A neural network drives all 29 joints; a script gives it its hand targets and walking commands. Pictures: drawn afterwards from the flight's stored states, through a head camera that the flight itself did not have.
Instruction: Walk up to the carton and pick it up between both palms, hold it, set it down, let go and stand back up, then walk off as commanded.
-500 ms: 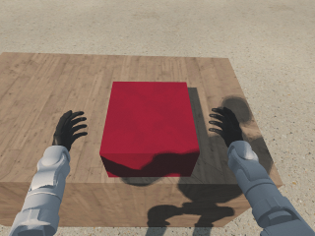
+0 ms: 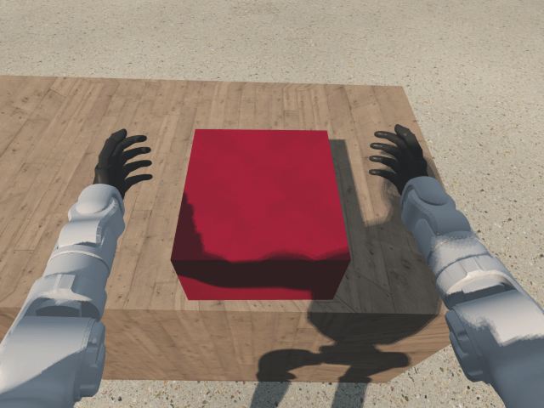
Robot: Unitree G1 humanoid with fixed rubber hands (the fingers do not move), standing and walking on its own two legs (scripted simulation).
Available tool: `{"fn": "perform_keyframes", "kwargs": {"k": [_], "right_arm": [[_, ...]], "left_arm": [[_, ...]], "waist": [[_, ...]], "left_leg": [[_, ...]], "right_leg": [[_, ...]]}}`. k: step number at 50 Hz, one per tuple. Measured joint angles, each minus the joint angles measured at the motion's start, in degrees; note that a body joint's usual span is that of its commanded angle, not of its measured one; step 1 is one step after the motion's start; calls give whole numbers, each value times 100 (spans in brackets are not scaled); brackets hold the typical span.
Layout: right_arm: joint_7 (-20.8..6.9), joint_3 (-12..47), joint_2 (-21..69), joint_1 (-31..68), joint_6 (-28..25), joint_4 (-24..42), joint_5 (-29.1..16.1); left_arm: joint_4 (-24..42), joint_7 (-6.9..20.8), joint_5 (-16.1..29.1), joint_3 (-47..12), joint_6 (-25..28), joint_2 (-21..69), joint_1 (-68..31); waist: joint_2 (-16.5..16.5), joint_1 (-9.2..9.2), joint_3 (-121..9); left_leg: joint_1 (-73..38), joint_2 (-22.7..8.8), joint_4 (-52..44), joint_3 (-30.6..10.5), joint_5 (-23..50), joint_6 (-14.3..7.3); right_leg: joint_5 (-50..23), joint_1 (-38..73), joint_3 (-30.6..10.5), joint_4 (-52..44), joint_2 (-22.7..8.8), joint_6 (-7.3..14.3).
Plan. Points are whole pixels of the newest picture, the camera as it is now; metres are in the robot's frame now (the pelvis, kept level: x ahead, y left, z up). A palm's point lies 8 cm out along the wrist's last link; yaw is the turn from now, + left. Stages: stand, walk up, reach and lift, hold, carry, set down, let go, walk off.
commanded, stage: reach and lift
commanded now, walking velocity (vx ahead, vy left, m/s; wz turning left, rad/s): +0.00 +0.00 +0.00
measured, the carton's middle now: (261, 211) +0.48 +0.07 -0.03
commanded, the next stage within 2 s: none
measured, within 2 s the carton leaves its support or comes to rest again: neither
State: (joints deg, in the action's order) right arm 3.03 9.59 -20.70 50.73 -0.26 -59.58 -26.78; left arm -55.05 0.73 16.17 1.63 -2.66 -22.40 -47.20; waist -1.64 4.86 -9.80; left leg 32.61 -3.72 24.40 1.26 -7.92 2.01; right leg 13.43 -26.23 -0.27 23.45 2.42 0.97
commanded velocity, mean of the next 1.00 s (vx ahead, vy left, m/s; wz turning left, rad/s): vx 0.00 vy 0.00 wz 0.00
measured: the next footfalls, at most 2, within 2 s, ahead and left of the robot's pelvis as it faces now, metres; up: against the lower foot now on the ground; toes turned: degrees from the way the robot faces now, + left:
none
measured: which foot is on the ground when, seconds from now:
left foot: down 0.00-1.00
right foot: down 0.00-1.00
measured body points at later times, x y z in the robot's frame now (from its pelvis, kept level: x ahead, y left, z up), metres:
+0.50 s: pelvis +0.00 +0.00 -0.01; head +0.10 +0.02 +0.42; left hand +0.41 +0.28 +0.01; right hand +0.47 -0.14 +0.03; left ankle +0.02 +0.14 -0.74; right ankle -0.04 -0.11 -0.74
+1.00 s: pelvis -0.02 +0.01 -0.04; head +0.12 +0.02 +0.39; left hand +0.43 +0.25 -0.02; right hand +0.47 -0.13 +0.00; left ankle +0.02 +0.14 -0.74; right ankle -0.04 -0.11 -0.74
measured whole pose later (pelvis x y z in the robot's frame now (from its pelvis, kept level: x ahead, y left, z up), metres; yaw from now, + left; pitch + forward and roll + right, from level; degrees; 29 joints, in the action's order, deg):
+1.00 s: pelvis -0.02 +0.01 -0.04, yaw -1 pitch +32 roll -2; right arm 2.1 7.5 -14.4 54.6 -18.8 -71.4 -20.9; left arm -74.3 -0.4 13.9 3.0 21.4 -14.6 -52.1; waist -0.7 4.4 -16.8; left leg 60.2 -3.9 38.4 -0.1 -10.6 1.4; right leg 16.8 -53.6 0.9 38.0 2.6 0.3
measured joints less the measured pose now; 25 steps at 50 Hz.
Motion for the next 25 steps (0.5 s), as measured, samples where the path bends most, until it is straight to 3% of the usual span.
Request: {"fn": "perform_keyframes", "kwargs": {"k": [9,16,25], "right_arm": [[-12,189,-7,503,-204,-379,-25],[-32,123,264,290,-676,-768,197],[-33,-76,559,44,-1342,-1140,430]], "left_arm": [[-681,116,-82,71,336,-78,-410],[-1192,232,-250,148,1035,108,-203],[-1994,121,-231,149,1912,272,-143]], "waist": [[22,-3,-208],[14,-43,-347],[-13,-93,-461]], "left_leg": [[387,-33,38,-34,14,22],[644,-4,89,-102,11,30],[1353,-20,504,-172,-89,36]], "right_leg": [[-15,-375,30,29,36,18],[37,-621,101,116,14,24],[153,-1305,165,523,33,27]]}}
